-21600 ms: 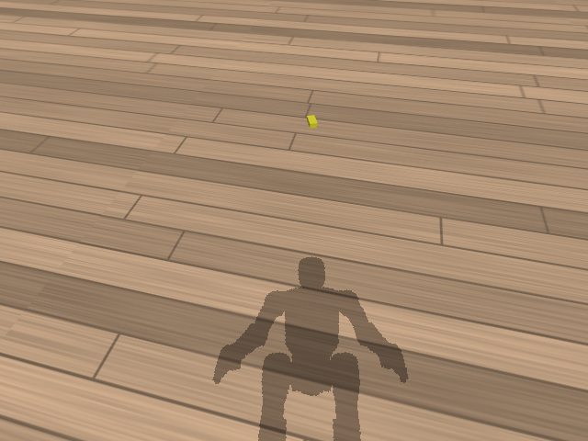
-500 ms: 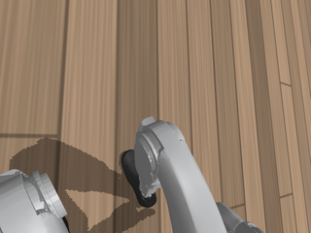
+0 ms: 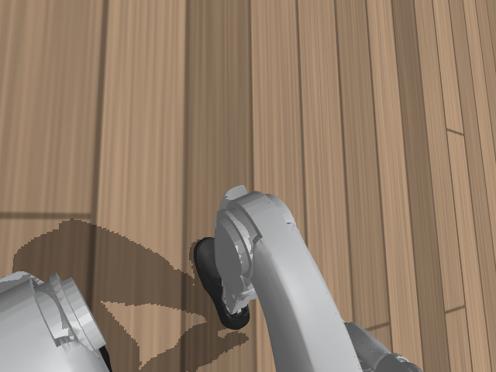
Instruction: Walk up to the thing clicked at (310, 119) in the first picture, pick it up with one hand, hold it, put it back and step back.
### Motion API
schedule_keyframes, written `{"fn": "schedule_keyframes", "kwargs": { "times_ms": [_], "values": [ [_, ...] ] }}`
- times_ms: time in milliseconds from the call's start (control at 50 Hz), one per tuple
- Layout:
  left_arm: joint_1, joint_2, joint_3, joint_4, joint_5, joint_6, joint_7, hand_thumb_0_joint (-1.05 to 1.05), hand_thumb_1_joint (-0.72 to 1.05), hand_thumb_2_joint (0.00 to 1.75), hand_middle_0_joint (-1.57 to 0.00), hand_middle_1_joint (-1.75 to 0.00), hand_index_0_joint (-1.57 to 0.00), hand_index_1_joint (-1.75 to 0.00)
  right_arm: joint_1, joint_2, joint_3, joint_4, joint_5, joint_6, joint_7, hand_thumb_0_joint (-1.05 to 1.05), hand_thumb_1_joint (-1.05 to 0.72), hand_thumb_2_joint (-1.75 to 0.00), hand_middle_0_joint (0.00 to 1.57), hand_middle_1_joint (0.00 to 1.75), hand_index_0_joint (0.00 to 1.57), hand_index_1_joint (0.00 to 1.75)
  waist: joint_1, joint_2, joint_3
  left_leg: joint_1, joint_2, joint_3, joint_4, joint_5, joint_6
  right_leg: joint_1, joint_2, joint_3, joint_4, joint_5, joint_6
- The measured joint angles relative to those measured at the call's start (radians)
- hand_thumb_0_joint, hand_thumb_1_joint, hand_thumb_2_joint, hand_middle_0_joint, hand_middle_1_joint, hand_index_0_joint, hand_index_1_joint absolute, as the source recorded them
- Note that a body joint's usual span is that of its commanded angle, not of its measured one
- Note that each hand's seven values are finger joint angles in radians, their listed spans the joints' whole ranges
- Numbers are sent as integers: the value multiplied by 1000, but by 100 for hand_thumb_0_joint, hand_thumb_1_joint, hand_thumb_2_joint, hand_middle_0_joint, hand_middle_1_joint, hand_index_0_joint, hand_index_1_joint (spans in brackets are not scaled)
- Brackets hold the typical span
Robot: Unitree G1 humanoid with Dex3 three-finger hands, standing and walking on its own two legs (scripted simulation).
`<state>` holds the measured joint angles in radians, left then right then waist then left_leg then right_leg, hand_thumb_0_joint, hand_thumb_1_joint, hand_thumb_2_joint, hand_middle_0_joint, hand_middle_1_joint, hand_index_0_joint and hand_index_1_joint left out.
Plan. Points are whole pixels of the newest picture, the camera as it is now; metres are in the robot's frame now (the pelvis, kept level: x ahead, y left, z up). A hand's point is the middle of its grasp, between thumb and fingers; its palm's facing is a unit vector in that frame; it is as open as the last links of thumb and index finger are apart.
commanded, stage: close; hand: left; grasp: from above
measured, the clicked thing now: out of the picture +0.47 +0.36 -0.29
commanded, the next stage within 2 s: settle in 0.10 s
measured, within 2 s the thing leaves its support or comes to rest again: leaves its support in 0.44 s
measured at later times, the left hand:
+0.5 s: hand out of the picture +0.47 +0.35 -0.24, palm faces -0.45 -0.13 -0.89, open 7.4 cm
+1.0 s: hand out of the picture +0.46 +0.37 -0.15, palm faces -0.45 -0.10 -0.89, open 7.4 cm
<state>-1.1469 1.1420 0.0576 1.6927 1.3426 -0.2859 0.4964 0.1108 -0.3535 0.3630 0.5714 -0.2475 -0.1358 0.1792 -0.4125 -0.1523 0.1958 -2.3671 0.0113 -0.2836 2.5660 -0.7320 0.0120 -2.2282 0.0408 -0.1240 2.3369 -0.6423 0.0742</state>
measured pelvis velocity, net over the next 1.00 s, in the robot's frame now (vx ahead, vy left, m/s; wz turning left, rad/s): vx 0.00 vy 0.00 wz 0.07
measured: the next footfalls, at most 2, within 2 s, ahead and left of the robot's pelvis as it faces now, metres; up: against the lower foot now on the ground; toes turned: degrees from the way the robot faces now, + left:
none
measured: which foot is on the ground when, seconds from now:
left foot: down 0.00-1.00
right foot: down 0.00-1.00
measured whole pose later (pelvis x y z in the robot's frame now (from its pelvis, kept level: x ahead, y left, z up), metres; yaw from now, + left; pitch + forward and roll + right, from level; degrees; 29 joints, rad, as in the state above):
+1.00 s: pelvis +0.00 +0.00 +0.02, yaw +4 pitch +33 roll -15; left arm -1.07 0.94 0.04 1.30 1.27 -0.23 0.18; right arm 0.16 -0.34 0.18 0.55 -0.15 0.00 0.15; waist -0.30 -0.03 0.03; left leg -2.39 -0.02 -0.21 2.46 -0.67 0.02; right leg -2.24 -0.01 -0.08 2.29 -0.64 0.04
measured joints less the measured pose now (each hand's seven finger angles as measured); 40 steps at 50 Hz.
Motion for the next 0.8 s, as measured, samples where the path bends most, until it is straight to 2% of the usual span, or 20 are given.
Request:
{"fn": "schedule_keyframes", "kwargs": {
  "times_ms": [260, 400, 480, 580, 640, 720, 800],
  "values": [
    [0, 10, 1, 12, -1, -9, 16, 0, 43, 0, -97, -13, -100, -8, -17, 5, 12, 8, -8, 0, -4, 0, -90, -90, 20, 30, 20, 30, -2, 0, 7, 1, -1, -8, 3, -1, -7, -1, -1, -5, 3, 2, 5],
    [-4, 5, 17, -7, -4, 2, -1, 0, 42, 0, -99, -11, -102, -6, -7, 8, 9, 9, -7, 5, -5, 0, -91, -90, 20, 30, 20, 30, -1, 4, 0, -2, 0, -6, 0, 0, -10, -8, -2, -3, 3, 4, 9],
    [15, -5, 43, -61, 8, 12, -32, 0, 41, 0, -100, -9, -103, -5, 9, 7, -9, 1, 1, 8, -8, 0, -91, -90, 20, 30, 20, 30, 4, 13, -6, -7, -2, -6, -3, 2, -11, -13, -4, -4, 0, 5, 2],
    [38, -31, 66, -121, -12, 33, -65, 0, 41, 0, -101, -8, -104, -3, 31, 1, -39, -6, 13, 27, -3, 0, -91, -90, 20, 30, 20, 30, 17, 35, -31, -17, -6, -2, -12, 7, -12, -20, -11, -4, -4, 3, -9],
    [57, -57, 60, -183, -17, 46, -109, 0, 41, 0, -101, -7, -104, -3, 47, -1, -65, -8, 23, 39, -3, 0, -91, -90, 20, 30, 20, 30, 33, 49, -51, -20, -8, 4, -22, 10, -12, -23, -16, -1, -8, 1, -11],
    [66, -97, 37, -245, -41, 55, -157, 0, 41, 0, -102, -6, -104, -2, 51, -1, -94, -2, 43, 58, 0, 0, -91, -90, 20, 30, 20, 30, 54, 68, -84, -21, -13, 19, -38, 17, -8, -22, -24, 9, -15, -2, -6],
    [76, -130, 23, -295, -51, 65, -220, 0, 41, 0, -102, -5, -105, -1, 52, 2, -128, -10, 63, 79, -7, 0, -91, -90, 20, 30, 20, 30, 73, 90, -110, -24, -17, 34, -56, 28, -2, -21, -33, 17, -25, -3, -17]
  ]
}}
